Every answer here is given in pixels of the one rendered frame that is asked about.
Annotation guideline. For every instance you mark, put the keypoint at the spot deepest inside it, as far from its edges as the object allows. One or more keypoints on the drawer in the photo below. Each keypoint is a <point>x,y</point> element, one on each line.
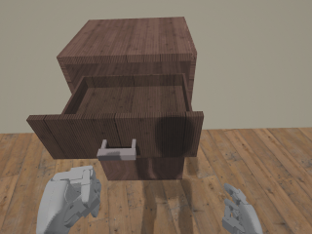
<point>153,109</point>

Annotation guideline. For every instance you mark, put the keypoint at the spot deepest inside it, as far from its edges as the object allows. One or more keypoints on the cabinet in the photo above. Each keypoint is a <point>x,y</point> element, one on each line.
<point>132,47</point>

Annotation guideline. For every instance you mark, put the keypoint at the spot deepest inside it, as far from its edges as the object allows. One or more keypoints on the left robot hand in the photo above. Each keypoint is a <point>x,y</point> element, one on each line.
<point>78,187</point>

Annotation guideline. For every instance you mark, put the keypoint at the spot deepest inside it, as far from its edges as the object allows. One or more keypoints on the right robot hand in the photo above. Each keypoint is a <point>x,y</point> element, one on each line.
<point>244,219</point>

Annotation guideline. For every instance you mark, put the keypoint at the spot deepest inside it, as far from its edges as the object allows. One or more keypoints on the handle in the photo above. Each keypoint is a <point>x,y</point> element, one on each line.
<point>117,154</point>

